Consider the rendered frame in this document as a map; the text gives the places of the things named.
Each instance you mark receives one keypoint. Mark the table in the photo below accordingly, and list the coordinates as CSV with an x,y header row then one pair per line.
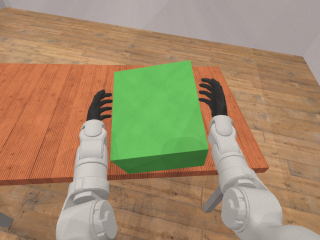
x,y
43,108

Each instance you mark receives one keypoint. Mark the robot right hand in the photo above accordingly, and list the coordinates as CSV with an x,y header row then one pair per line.
x,y
217,102

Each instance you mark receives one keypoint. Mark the right robot upper arm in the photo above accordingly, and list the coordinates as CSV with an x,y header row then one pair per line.
x,y
255,214

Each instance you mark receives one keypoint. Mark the carton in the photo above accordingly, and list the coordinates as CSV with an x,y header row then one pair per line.
x,y
157,122

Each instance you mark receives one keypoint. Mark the robot left hand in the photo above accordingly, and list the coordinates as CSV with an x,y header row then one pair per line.
x,y
94,111

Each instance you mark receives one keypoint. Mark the left robot upper arm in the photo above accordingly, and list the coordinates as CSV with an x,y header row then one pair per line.
x,y
92,220

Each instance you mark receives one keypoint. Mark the left robot forearm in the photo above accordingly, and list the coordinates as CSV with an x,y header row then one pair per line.
x,y
91,165

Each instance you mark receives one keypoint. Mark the right robot forearm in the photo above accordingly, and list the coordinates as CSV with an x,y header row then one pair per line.
x,y
228,158

